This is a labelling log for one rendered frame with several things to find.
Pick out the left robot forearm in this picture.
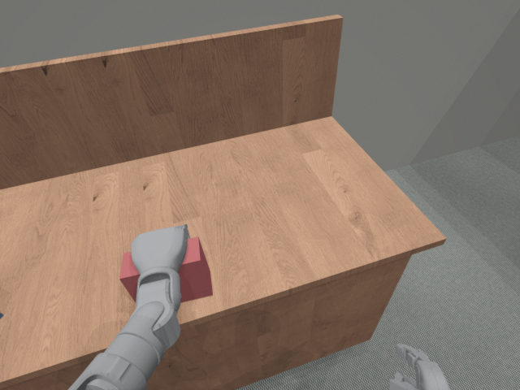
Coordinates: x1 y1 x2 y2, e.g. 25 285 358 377
68 267 180 390

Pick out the right robot hand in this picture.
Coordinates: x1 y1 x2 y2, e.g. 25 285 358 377
389 344 451 390

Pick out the left robot hand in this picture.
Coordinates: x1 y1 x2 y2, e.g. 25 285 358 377
131 224 190 299

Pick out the table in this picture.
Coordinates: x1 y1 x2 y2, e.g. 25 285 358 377
0 15 447 390

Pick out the sponge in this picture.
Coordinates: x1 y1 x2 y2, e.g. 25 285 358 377
119 236 213 303

